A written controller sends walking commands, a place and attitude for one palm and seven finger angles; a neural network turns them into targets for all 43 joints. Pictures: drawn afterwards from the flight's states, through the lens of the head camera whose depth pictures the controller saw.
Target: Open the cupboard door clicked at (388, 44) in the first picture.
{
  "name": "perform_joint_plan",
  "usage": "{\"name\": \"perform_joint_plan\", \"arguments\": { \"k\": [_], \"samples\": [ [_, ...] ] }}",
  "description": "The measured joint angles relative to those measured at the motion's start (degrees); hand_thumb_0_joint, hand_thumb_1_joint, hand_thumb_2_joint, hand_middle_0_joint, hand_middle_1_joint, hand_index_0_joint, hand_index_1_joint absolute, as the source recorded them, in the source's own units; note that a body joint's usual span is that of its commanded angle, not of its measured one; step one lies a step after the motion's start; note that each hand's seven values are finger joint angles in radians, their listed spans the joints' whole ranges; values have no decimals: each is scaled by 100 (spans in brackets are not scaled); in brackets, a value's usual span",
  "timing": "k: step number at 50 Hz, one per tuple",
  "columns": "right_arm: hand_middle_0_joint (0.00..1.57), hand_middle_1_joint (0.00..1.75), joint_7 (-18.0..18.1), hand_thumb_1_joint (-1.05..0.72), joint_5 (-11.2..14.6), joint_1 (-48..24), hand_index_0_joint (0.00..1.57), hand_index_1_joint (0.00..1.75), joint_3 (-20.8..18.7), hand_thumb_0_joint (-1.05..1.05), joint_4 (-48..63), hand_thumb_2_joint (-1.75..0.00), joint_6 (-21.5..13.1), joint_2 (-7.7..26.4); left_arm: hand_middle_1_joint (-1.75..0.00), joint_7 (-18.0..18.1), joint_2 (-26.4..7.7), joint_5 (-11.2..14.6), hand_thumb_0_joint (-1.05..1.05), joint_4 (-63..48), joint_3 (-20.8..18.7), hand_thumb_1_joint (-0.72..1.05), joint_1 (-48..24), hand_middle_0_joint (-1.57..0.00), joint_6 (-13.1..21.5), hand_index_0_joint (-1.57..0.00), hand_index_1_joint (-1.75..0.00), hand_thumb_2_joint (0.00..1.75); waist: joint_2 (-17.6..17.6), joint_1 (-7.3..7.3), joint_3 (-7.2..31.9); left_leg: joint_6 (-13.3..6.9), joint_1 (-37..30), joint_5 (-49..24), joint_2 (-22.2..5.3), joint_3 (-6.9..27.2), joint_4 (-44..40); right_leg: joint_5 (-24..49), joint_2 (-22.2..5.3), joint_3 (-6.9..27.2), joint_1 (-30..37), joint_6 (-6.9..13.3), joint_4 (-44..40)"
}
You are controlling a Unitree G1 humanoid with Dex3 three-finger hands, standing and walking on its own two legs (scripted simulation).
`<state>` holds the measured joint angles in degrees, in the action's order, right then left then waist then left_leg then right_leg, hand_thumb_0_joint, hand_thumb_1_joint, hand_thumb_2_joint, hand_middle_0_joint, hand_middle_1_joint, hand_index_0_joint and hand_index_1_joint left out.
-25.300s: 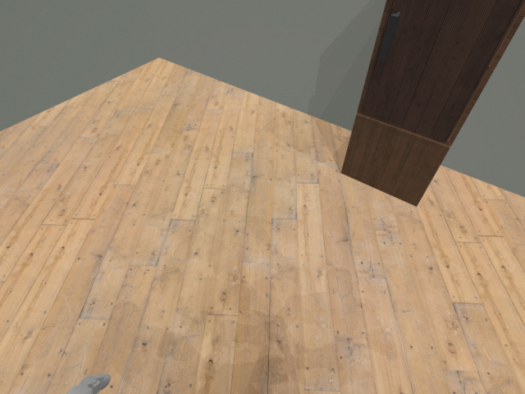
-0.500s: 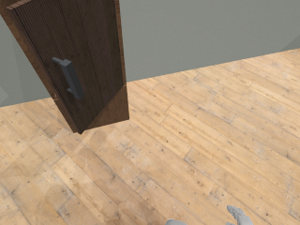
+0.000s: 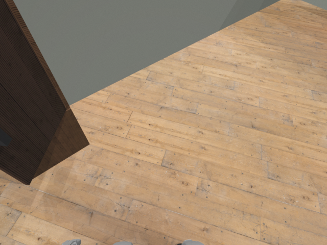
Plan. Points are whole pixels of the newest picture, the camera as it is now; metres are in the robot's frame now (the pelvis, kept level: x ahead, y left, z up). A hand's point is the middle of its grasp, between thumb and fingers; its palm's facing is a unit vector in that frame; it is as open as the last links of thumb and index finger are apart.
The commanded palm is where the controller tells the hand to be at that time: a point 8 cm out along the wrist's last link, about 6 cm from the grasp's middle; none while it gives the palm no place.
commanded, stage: walk to a spot facing it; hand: left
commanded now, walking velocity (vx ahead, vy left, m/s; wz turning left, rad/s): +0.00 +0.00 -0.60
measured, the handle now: out of the picture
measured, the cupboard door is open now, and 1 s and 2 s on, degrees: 44 44 44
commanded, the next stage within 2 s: turn to face it in 1.66 s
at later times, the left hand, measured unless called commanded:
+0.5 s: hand (108, 237) +0.15 +0.15 -0.15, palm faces -0.26 -0.93 -0.24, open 7.4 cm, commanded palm none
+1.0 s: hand (181, 146) +0.44 -0.05 -0.15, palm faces -0.56 -0.79 -0.25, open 7.4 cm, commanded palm none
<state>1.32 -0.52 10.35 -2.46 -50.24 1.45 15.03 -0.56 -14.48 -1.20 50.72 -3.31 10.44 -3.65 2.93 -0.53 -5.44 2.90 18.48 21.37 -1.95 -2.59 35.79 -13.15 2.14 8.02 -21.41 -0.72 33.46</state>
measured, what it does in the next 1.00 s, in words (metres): walks ahead, turning right: left foot, then right foot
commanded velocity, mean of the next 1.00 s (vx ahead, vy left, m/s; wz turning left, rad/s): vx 0.28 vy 0.00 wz -0.50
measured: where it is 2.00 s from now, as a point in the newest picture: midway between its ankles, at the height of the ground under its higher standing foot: (231, 182)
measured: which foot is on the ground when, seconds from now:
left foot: up 0.00-0.00, down 0.02-0.28, up 0.30-0.58, down 0.60-0.94, up 0.96-1.00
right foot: down 0.00-0.00, up 0.02-0.26, down 0.28-0.58, up 0.60-0.92, down 0.94-1.00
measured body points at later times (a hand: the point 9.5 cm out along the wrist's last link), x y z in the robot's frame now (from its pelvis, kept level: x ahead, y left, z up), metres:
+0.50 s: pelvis +0.05 -0.03 +0.01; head +0.10 -0.05 +0.46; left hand +0.17 +0.20 -0.13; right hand +0.06 -0.31 -0.12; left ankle +0.11 +0.10 -0.68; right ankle +0.00 -0.14 -0.73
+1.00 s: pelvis +0.20 -0.13 -0.01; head +0.23 -0.17 +0.43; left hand +0.47 +0.00 -0.13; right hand +0.01 -0.32 -0.16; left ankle +0.18 +0.06 -0.68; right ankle +0.19 -0.25 -0.73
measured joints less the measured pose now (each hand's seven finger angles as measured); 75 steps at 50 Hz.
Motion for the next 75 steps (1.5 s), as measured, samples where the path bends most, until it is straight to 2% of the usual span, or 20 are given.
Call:
{"name": "perform_joint_plan", "arguments": {
  "k": [3, 7, 13, 14, 17, 20, 25, 29, 32, 36, 40, 44, 47, 50, 53, 58, 63, 66, 70, 75],
  "samples": [
    [20, 30, 50, -91, -100, 141, 20, 30, 32, 1, -32, -90, -78, -43, -30, -70, -11, 42, 1, 14, -7, 90, -102, -20, -98, -21, -30, 90, -61, -41, 15, -168, -15, -510, -156, 3, -141, -1166, 80, -228, -458, -39, 1249],
    [20, 30, 35, -91, -179, 400, 20, 30, 129, 1, -142, -90, -60, -203, -30, -179, -85, -1, 1, -17, -109, 90, -216, -20, -100, -20, -30, 90, -58, 11, 48, -84, -263, -480, -388, -163, -437, -1362, -119, -764, -680, -132, 2320],
    [20, 30, -1, -91, -171, 559, 21, 30, 103, 1, -171, -90, -59, -160, -30, -224, -48, 37, 1, -103, -61, 91, -239, -19, 43, -20, -30, 90, -400, -11, 35, 147, -390, -293, -799, -476, -279, -942, -234, -1221, 224, -27, 514],
    [20, 30, -23, -91, -137, 621, 21, 30, 87, 1, -147, -90, -40, -153, -30, -231, -93, 24, 1, -139, -47, 91, -175, -19, 100, -20, -30, 90, -343, -13, 118, 134, -283, -116, -793, -572, 19, -677, -291, -1122, 445, 90, -29],
    [20, 30, -59, -91, -78, 422, 21, 30, 1, 1, -275, -90, 139, -21, -30, -122, 32, 24, 1, -25, -30, 91, -153, -19, 213, -20, -30, 90, -527, -11, 35, 83, 301, 873, -633, -111, 1680, -504, -150, -985, 376, 234, 212],
    [20, 30, -136, -91, -92, 242, 20, 30, -41, 1, -291, -90, 154, -11, -30, -46, 114, 12, 1, 39, -24, 90, 59, -20, 277, -20, -30, 90, -437, 32, 67, 93, 795, 558, -392, -22, 2444, -443, -144, -767, 584, 249, -150],
    [20, 30, -215, -91, -86, -90, 20, 30, -59, 1, -78, -90, -16, -122, -30, -51, 134, -12, 1, 258, -14, 90, 437, -20, 367, -21, -30, 90, -139, 164, 106, 135, 839, 67, -174, -58, 1358, -222, -159, -273, 899, 212, -714],
    [20, 30, -197, -91, -72, -198, 20, 30, -11, 1, 61, -90, -236, -175, -30, -95, 139, -14, 1, 418, -46, 90, 711, -20, 317, -21, -30, 90, -39, 252, 208, 90, 240, -301, -31, -104, -169, -540, -97, 48, 967, 120, -438],
    [20, 30, -101, -91, -159, -147, 20, 30, 29, 1, 143, -90, -443, -165, -30, -145, 141, 15, 1, 521, -73, 90, 759, -20, 205, -21, -30, 90, -168, 208, 278, -159, 92, -749, -182, -127, -283, -1431, -36, -236, 335, 180, 1276],
    [20, 30, -85, -91, -218, 263, 21, 30, 125, 1, 21, -90, -471, -354, -30, -255, -21, -58, 1, 485, -206, 91, 440, -20, 170, -20, -30, 90, -36, 147, 275, -148, -356, -517, -302, -335, -571, -1076, -353, -774, -604, 117, 2926],
    [20, 30, -70, -91, -213, 680, 21, 30, 143, 1, -305, -90, -456, -371, -30, -345, -26, -60, 1, 237, -188, 91, 13, -19, 220, -20, -30, 90, -152, 112, 190, -16, -889, -583, -467, -526, -1161, -509, -622, -1079, -995, 36, 2273],
    [20, 30, -99, -91, -214, 1033, 21, 30, 91, 1, -551, -90, -384, -278, -30, -371, -6, -41, 1, 101, -123, 91, -331, -19, 259, -20, -30, 90, -298, -70, 122, 155, -1323, -275, -627, -820, -1212, -276, -639, -1307, -834, 78, 974],
    [20, 30, -124, -91, -181, 1345, 21, 30, 59, 1, -702, -90, -303, -208, -30, -368, -72, -54, 1, 8, -88, 91, -495, -19, 369, -20, -30, 90, -293, -206, 159, 243, -1327, 314, -764, -941, -446, -248, -545, -1378, -313, 280, 131],
    [20, 30, -144, -91, -83, 1149, 20, 30, 32, 1, -950, -90, -110, -108, -30, -205, 34, 14, 1, 25, -91, 91, -605, -19, 573, -20, -30, 90, -394, -207, 2, 25, -371, 826, -674, -301, 2131, -139, -407, -1356, -278, 371, 562],
    [20, 30, -144, -91, -99, 818, 20, 30, -7, 2, -942, -90, -102, -113, -30, -76, 176, 28, 1, 128, -34, 91, -429, -19, 567, -20, -30, 90, -400, -236, 3, 8, 483, 427, -581, -142, 2988, -231, -269, -1316, 180, 335, 92],
    [20, 30, -204, -91, -125, 336, 20, 29, 0, 1, -613, -90, -237, -316, -30, -26, 313, 4, 1, 484, -1, 91, 28, -20, 587, -20, -30, 90, -133, -151, 172, 53, 939, -221, -524, -236, 1443, -109, -182, -1053, 866, 325, -764],
    [20, 30, -253, -91, -142, 103, 20, 30, 34, 1, -469, -90, -419, -419, -30, -74, 285, 29, 0, 801, -20, 93, 470, -20, 572, -21, -30, 90, -129, 33, 295, 17, 448, -957, -363, -331, -321, -604, -109, -905, 1374, 197, -693],
    [20, 30, -198, -91, -213, 61, 20, 30, 48, 1, -440, -90, -556, -461, -30, -84, 248, 41, 1, 938, -24, 92, 699, -20, 483, -21, -30, 90, -117, 69, 384, -279, 297, -978, -320, -410, -180, -1338, -151, -854, 911, 258, 967],
    [20, 30, -142, -91, -228, 359, 20, 30, 95, 1, -477, -90, -595, -627, -30, -111, 163, -33, 1, 1017, -74, 92, 581, -20, 390, -20, -30, 90, -55, 21, 439, -234, -160, -648, -268, -538, -424, -1026, -343, -976, -149, 246, 3018],
    [20, 30, -84, -93, -200, 796, 21, 30, 47, 0, -864, -90, -551, -533, -30, -196, 265, -25, 1, 738, -49, 91, 184, -19, 421, -20, -30, 90, -245, 62, 326, -131, -909, -695, -298, -635, -1224, -450, -682, -1151, -656, 124, 1820]
  ]
}}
